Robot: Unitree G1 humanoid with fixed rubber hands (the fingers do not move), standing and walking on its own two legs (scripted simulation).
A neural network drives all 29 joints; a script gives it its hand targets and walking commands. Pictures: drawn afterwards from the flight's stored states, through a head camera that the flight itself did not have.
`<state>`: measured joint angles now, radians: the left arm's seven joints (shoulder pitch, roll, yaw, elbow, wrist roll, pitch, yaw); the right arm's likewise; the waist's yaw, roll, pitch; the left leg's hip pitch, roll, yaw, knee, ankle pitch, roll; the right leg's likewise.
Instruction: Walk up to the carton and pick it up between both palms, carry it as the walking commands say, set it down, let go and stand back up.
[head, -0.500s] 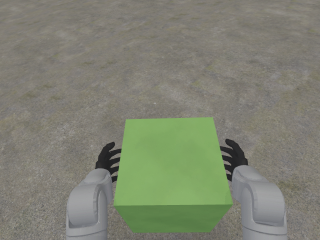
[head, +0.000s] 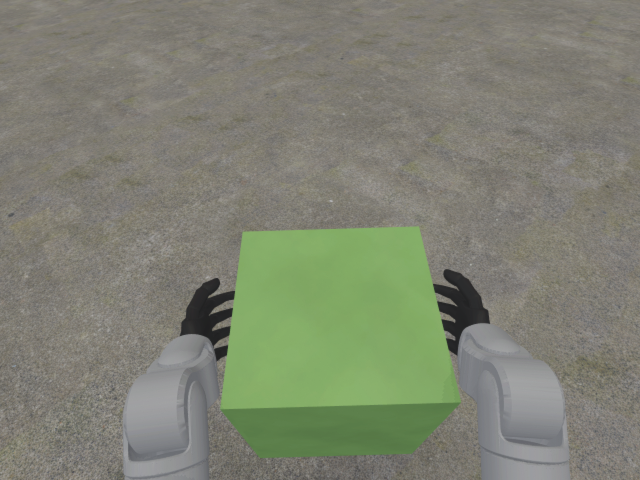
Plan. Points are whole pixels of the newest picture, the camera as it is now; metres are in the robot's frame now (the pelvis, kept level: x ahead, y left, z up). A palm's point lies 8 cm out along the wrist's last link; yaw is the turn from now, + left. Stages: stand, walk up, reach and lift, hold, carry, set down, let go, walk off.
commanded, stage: carry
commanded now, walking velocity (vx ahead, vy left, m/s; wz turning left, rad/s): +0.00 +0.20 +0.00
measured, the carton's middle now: (333, 350) +0.29 +0.01 +0.01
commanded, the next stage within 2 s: none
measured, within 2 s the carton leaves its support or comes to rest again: neither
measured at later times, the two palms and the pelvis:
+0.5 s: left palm (41, 431) +0.18 +0.30 +0.07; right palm (340, 406) +0.19 +0.00 +0.09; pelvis -0.08 +0.14 +0.01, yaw +1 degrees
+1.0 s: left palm out of the picture +0.12 +0.39 +0.10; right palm out of the picture +0.11 +0.10 +0.10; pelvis -0.15 +0.25 +0.01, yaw +1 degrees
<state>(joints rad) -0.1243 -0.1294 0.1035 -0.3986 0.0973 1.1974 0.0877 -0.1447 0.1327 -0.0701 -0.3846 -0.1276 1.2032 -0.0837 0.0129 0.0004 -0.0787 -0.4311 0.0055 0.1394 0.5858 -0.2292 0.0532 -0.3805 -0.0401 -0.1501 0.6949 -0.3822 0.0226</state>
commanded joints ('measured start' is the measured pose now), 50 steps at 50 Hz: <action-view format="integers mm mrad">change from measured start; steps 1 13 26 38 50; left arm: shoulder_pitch -417 -371 -556 -427 -401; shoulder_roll -878 -886 -934 -927 -872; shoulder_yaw -721 -661 -784 -690 -669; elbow -12 -28 -100 17 -26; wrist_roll -406 -350 -433 -376 -347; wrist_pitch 9 -16 -19 -18 -1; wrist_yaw -271 -258 -260 -283 -254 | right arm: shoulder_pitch -364 -435 -424 -486 -422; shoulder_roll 873 892 935 913 884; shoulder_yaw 694 754 674 760 729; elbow -36 -84 -46 -74 -54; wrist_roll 378 436 413 415 433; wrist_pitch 0 -1 -32 -21 10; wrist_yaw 237 242 264 252 252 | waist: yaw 4 -1 -25 -4 -16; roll -34 -238 169 -78 -275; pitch -285 -218 -256 -184 -223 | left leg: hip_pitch -5 -70 245 -235 100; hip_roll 158 28 212 58 -17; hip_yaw -160 -62 -158 -214 -3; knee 68 249 -179 500 -89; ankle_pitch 207 -184 312 -228 -109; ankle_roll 13 -130 98 -67 -99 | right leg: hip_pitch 324 273 -181 281 214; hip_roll -215 -288 -37 -428 -267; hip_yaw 259 162 66 403 142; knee -388 -289 408 -344 -214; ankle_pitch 221 587 -95 542 497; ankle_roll -47 -124 38 -189 -70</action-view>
